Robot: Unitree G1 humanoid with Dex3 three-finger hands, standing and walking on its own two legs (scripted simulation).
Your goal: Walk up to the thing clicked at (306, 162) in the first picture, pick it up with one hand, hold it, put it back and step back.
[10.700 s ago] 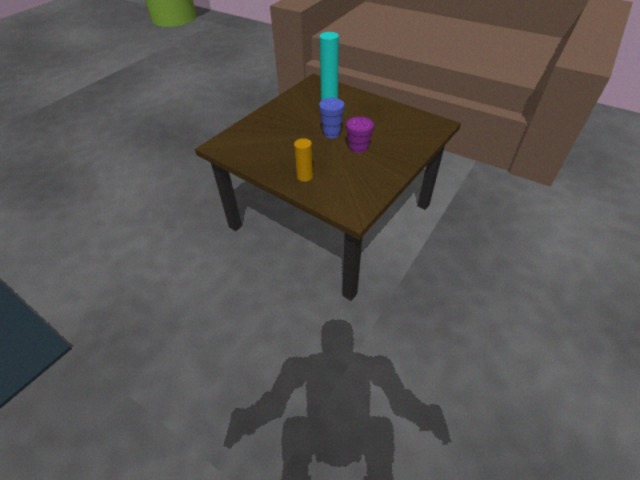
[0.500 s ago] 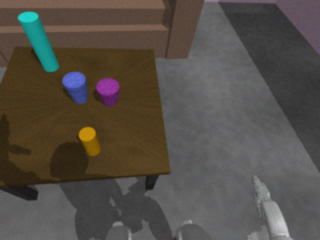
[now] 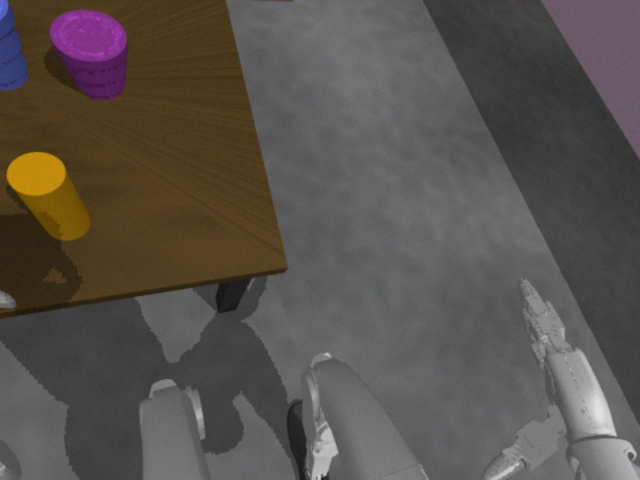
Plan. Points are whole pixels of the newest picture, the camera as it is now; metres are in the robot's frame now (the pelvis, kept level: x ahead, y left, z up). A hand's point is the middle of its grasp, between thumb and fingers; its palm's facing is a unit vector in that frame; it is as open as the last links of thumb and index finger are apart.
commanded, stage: close in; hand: left
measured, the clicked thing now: (54, 200) +0.50 +0.24 -0.10
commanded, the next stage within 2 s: rest palm in 0.60 s
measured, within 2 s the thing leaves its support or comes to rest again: neither
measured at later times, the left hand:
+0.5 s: hand (45, 222) +0.47 +0.25 -0.09, palm faces +0.19 -0.98 +0.02, open 17.5 cm
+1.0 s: hand (61, 208) +0.50 +0.24 -0.11, palm faces +0.25 -0.97 +0.00, open 17.1 cm
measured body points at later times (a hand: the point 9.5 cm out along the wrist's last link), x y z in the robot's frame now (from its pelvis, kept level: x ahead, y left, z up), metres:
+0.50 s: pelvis -0.01 +0.00 -0.04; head +0.17 +0.09 +0.37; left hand +0.45 +0.30 -0.09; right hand +0.17 -0.25 +0.08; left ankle +0.06 +0.13 -0.55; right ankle +0.06 -0.15 -0.55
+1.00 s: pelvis -0.01 +0.00 -0.05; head +0.19 +0.09 +0.34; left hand +0.48 +0.29 -0.11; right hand +0.17 -0.25 +0.07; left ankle +0.06 +0.13 -0.55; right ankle +0.06 -0.15 -0.55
